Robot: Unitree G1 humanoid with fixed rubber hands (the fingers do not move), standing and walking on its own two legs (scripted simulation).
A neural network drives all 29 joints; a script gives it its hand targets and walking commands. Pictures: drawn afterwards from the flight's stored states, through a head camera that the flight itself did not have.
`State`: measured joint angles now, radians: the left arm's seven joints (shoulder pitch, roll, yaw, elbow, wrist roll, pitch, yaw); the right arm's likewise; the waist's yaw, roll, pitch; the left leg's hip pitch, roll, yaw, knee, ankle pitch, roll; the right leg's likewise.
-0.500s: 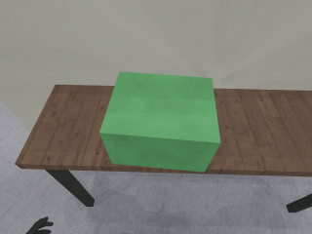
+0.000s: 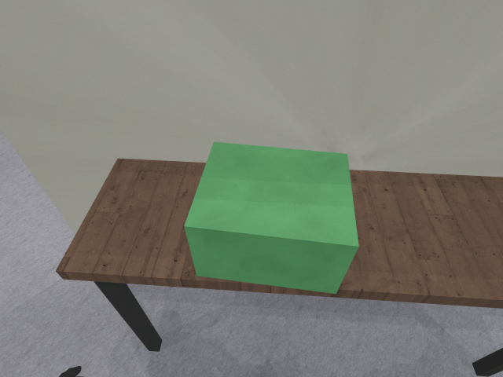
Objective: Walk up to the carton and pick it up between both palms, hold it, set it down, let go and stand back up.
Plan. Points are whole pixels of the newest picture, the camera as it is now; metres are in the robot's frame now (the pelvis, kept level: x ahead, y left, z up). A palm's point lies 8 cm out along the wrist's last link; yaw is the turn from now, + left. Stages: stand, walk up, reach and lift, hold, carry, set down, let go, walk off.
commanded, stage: walk up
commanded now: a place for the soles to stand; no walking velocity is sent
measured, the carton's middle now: (272, 214) +0.45 -0.01 -0.03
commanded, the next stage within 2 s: reach and lift in 0.74 s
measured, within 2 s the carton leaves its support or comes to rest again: neither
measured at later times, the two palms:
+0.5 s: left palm out of the picture +0.12 +0.32 -0.10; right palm out of the picture +0.12 -0.31 -0.09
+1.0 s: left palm (100, 341) +0.21 +0.27 -0.08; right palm out of the picture +0.18 -0.30 -0.08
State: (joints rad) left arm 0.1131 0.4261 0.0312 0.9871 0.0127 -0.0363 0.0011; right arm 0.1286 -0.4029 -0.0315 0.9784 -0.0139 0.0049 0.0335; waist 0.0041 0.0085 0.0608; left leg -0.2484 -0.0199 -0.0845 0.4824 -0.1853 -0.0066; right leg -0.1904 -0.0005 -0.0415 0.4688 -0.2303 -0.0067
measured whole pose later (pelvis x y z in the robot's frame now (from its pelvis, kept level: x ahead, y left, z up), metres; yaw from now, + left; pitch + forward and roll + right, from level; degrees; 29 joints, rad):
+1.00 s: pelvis +0.02 +0.00 -0.01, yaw -2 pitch -5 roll -1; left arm 0.02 0.32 0.09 0.47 0.09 0.48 0.01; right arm 0.00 -0.33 -0.08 0.90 -0.04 -0.08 0.08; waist 0.01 -0.04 0.14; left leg -0.23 0.06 0.03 0.62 -0.29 -0.02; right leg -0.17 0.02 -0.03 0.57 -0.31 -0.01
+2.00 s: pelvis +0.03 +0.01 +0.01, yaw -4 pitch -3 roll +0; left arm 0.35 0.29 0.03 0.19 -0.15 0.07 0.05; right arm 0.37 -0.25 -0.09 0.28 0.13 -0.08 0.07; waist 0.04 -0.02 0.02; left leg -0.10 0.02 0.08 0.31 -0.15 0.00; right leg -0.08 -0.01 0.01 0.31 -0.18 0.01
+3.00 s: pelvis +0.04 +0.00 +0.01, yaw -3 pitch -3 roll +0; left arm -0.02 0.37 0.10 0.27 -0.30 0.06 -0.06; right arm 0.08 -0.27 -0.01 0.18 0.30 0.03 -0.06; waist 0.03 -0.01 0.01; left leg -0.10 0.03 0.05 0.33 -0.17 -0.02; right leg -0.07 0.01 0.01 0.33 -0.21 -0.01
